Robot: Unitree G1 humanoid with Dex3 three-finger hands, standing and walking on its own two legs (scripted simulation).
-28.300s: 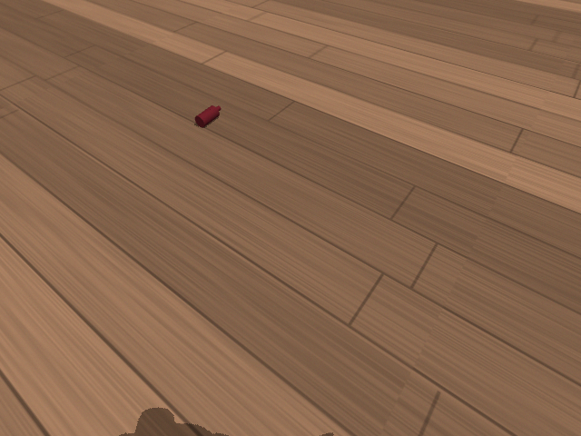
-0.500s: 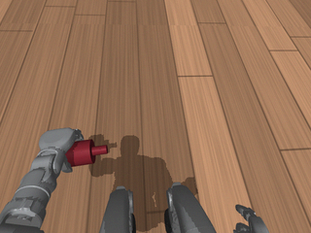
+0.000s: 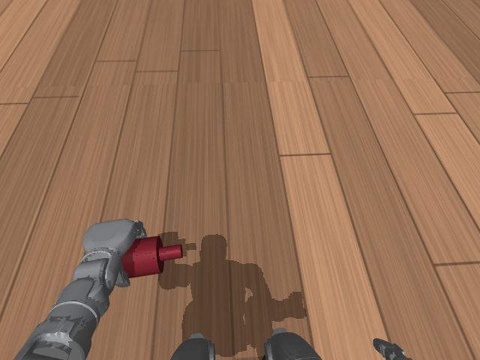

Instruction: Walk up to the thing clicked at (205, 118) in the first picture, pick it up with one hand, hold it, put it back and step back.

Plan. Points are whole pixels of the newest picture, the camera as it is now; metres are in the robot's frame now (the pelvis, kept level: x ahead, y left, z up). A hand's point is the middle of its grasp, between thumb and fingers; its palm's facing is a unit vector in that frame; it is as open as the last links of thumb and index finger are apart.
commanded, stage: lift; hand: left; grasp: from above
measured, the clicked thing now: (137, 257) +0.33 +0.20 -0.12
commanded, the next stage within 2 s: hold in 0.18 s
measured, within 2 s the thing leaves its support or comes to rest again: neither
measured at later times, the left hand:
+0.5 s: hand (116, 243) +0.33 +0.22 -0.04, palm faces -0.46 -0.06 -0.89, open 10.0 cm
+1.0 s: hand (110, 246) +0.31 +0.21 -0.01, palm faces -0.48 -0.05 -0.88, open 10.1 cm
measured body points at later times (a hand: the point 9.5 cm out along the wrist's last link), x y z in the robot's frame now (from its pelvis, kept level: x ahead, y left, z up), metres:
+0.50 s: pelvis +0.03 -0.01 +0.04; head +0.06 -0.01 +0.48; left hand +0.35 +0.22 +0.01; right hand +0.12 -0.28 -0.08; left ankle +0.03 +0.10 -0.68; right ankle +0.02 -0.12 -0.68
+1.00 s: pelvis +0.02 -0.01 +0.05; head +0.04 -0.02 +0.50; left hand +0.33 +0.21 +0.04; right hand +0.14 -0.27 -0.07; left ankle +0.03 +0.10 -0.68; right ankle +0.02 -0.12 -0.68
